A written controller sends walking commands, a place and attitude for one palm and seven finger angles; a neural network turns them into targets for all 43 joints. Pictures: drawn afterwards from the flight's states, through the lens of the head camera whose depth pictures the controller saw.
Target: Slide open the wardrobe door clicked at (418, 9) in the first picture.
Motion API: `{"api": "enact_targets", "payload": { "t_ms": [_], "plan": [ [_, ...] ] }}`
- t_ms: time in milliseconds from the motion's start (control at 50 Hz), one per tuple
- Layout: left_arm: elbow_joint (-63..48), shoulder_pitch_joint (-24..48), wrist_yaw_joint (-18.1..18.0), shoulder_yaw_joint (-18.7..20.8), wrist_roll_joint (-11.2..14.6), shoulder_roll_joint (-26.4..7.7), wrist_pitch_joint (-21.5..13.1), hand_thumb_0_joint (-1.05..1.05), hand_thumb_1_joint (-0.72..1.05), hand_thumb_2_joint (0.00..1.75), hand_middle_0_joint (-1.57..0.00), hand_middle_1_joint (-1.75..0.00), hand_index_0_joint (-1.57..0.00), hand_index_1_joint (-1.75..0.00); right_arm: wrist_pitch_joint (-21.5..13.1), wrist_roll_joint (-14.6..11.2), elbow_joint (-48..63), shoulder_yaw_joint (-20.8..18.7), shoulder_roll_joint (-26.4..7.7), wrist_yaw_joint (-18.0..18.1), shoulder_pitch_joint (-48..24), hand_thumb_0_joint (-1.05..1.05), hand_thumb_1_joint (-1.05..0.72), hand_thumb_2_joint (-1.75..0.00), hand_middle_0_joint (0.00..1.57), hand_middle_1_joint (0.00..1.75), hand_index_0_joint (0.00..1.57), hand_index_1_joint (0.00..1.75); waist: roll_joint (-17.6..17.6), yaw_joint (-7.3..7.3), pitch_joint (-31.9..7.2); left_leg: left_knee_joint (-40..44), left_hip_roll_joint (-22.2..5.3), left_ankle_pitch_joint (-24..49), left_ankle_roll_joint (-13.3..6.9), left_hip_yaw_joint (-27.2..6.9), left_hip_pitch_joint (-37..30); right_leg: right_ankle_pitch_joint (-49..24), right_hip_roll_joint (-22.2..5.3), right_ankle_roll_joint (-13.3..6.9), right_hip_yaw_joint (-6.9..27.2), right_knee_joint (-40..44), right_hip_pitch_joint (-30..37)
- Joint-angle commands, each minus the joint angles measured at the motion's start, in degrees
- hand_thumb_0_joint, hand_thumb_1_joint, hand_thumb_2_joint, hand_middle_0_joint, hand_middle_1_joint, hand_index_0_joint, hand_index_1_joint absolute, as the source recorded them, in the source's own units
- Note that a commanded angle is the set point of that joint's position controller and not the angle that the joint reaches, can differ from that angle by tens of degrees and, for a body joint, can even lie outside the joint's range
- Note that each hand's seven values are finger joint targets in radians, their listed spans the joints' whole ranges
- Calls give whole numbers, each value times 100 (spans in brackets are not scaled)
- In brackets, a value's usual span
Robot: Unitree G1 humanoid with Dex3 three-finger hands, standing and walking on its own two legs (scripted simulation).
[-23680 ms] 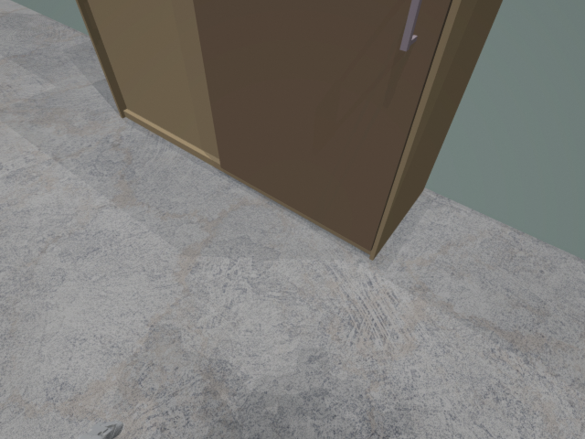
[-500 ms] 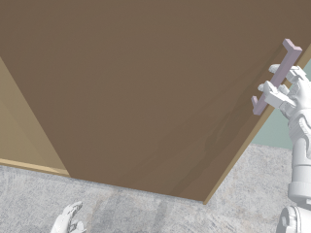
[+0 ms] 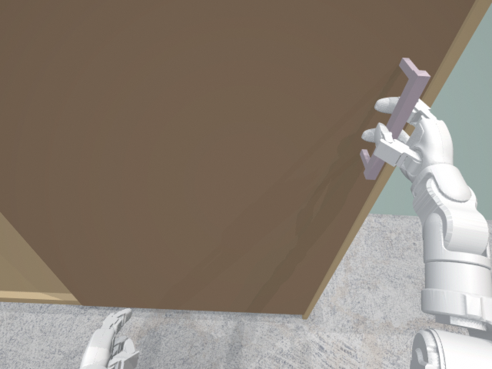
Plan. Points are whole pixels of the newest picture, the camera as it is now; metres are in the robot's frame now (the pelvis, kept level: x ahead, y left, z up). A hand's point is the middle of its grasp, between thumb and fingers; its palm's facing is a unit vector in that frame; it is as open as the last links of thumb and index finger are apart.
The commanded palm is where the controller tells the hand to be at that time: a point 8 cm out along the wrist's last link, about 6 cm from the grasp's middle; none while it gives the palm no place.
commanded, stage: tug the door sideways, standing still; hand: right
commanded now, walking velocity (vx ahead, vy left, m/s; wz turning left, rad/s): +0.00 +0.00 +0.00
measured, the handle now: (387, 124) +0.45 -0.20 +0.21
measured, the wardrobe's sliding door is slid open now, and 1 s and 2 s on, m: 0.00 0.01 0.23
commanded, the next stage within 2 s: step sideways, sliding the door along in 0.14 s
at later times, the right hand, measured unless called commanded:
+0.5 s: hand (374, 145) +0.40 -0.17 +0.20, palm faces +0.25 +0.95 -0.16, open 5.8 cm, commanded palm +0.37 -0.19 +0.21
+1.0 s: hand (363, 142) +0.41 -0.15 +0.20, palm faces +0.33 +0.94 -0.04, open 6.1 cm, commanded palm +0.37 -0.13 +0.20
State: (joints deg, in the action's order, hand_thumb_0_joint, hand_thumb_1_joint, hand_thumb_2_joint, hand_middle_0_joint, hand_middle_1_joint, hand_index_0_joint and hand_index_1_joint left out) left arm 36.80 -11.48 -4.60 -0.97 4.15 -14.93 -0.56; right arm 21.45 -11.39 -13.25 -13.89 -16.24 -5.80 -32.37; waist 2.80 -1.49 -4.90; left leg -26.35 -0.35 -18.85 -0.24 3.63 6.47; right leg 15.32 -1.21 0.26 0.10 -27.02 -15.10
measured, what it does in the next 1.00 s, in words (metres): steps on the spot: left foot, then right foot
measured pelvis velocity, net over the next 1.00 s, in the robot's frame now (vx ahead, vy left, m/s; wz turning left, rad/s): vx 0.00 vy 0.07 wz -0.03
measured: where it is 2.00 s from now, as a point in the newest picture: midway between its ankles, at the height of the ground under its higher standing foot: outside the picture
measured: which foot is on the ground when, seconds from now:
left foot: down 0.00-0.34, up 0.36-0.52, down 0.54-0.86, up 0.88-1.00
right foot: down 0.00-0.56, up 0.58-0.84, down 0.86-1.00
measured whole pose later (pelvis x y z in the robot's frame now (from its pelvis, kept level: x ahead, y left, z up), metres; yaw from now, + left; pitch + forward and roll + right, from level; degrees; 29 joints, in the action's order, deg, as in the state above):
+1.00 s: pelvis +0.00 +0.07 -0.01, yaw -2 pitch -3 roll +2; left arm 35.7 -2.0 -0.2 2.0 2.8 -11.3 -2.4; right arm -3.6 -5.4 -8.5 -10.6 -16.2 7.9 -38.2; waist 1.5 -6.0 16.3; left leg -67.5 -0.4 -23.8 0.4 1.0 31.0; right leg 17.4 -8.7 2.4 -5.6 -34.9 -14.1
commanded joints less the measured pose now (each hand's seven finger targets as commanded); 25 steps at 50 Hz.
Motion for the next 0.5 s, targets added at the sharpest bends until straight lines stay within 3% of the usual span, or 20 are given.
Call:
{"api": "enact_targets", "payload": {
  "t_ms": [0,80,140,160,200,220,240,260,280,300,320,340,360,400,440,480],
  "plan": [
    [-678,392,-44,234,-71,-568,-304,0,90,90,-20,-30,-20,-30,-517,-94,1261,791,-46,-48,-3244,0,-90,-90,45,140,45,140,-216,416,-1745,103,177,3637,-41,2,544,-3679,71,-306,55,-335,2113],
    [-625,448,-28,188,-90,-498,-326,0,90,90,-20,-30,-20,-30,-594,2,1092,1182,375,-24,-3639,0,-90,-90,45,140,45,140,32,462,-1739,94,167,3302,-78,-1,746,-3532,72,-251,175,-316,2270],
    [-580,448,-8,176,-105,-469,-357,0,90,90,-20,-30,-20,-30,-665,52,986,1429,626,1,-3856,0,-90,-90,45,140,45,140,31,511,-1776,98,174,3159,-78,3,881,-3550,53,-243,234,-345,2388],
    [-565,449,5,159,-107,-458,-368,0,90,90,-20,-30,-20,-30,-680,56,946,1535,738,-1,-3920,0,-90,-90,45,140,45,140,190,517,-1750,92,176,3018,-91,10,959,-3507,39,-209,275,-338,2421],
    [-527,430,19,167,-121,-466,-415,0,90,90,-20,-30,-20,-30,-759,57,909,1652,837,25,-4083,0,-90,-90,45,140,45,140,-25,550,-1811,114,188,2886,-103,23,978,-3465,15,-205,334,-333,2487],
    [-550,462,28,158,-122,-462,-443,0,90,90,-20,-30,-20,-30,-816,59,1086,1656,796,40,-4340,0,-90,-90,45,140,45,140,109,540,-1947,110,179,2803,-113,15,970,-3394,27,-185,368,-312,2532],
    [-540,385,-35,176,-216,-828,-403,0,90,90,-20,-30,-20,-30,-1596,563,489,-359,-2206,675,-3980,0,-90,-90,45,140,45,140,222,170,-1381,52,72,1968,140,-184,1361,-3401,-390,-446,482,-446,2038],
    [-430,351,-11,117,-305,-578,-333,0,90,90,-20,-30,-20,-30,-1899,615,11,718,-770,750,-3529,0,-90,-90,45,140,45,140,104,236,-1304,-147,82,1772,174,-101,1305,-3066,-405,-424,588,-357,1933],
    [-458,307,-2,174,-294,-578,-320,0,90,90,-20,-30,-20,-30,-2096,543,28,932,-474,763,-3447,0,-90,-90,45,140,45,140,54,310,-1433,-422,167,1477,202,-25,1483,-2842,-596,-446,698,-283,2146],
    [-477,260,-25,235,-311,-666,-317,0,90,90,-20,-30,-20,-30,-2295,541,253,902,-647,799,-3662,0,-90,-90,45,140,45,140,352,369,-1663,-929,246,1022,179,18,1755,-2707,-819,-558,936,-213,2528],
    [-500,272,-43,245,-326,-662,-290,0,90,90,-20,-30,-20,-30,-2407,509,245,852,-729,861,-3751,0,-90,-90,45,140,45,140,672,438,-1683,-1621,309,128,161,-45,2115,-2671,-1181,-798,1403,-41,2726],
    [-546,310,-52,239,-345,-647,-246,0,90,90,-20,-30,-20,-30,-2473,480,316,848,-764,913,-3877,0,-90,-90,45,140,45,140,899,455,-1648,-2278,302,-756,122,-185,2447,-2556,-1503,-1067,1847,184,2788],
    [-585,420,-51,220,-325,-614,-188,0,90,90,-20,-30,-20,-30,-2484,473,252,730,-920,971,-3894,0,-90,-90,45,140,45,140,918,400,-1480,-2588,219,-1274,66,-352,2629,-2192,-1697,-1245,2074,318,2592],
    [-626,469,-73,216,-263,-646,-81,0,90,90,-20,-30,-20,-30,-2573,471,291,470,-1299,1072,-3885,0,-90,-90,45,140,45,140,702,321,-1424,-2459,111,-1329,-19,-391,2555,-1749,-1811,-1314,2008,163,2350],
    [-638,519,-110,210,-188,-668,-14,0,90,90,-20,-30,-20,-30,-2651,505,8,432,-1335,1097,-3805,0,-90,-90,45,140,45,140,738,292,-1156,-1904,110,-960,-29,-196,1870,-1048,-1667,-1187,1454,95,1515],
    [-708,591,-131,189,-131,-662,-31,0,90,90,-20,-30,-20,-30,-2739,504,-54,694,-1112,1037,-3876,0,-90,-90,45,140,45,140,897,251,-945,-938,157,-425,-95,4,503,92,-1361,-895,759,-236,182]
  ]
}}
